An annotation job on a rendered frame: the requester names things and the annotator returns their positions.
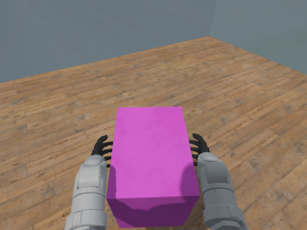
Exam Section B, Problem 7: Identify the right robot hand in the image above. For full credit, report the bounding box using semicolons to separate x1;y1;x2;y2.
189;133;210;167

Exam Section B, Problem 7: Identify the carton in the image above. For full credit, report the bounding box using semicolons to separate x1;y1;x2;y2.
106;106;201;228

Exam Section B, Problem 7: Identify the left robot hand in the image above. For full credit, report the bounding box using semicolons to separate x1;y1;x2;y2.
91;135;113;168

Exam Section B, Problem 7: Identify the robot right forearm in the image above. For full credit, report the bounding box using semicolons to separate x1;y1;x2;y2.
197;152;249;230

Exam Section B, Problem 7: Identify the robot left forearm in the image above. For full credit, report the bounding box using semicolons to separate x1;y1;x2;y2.
64;154;107;230

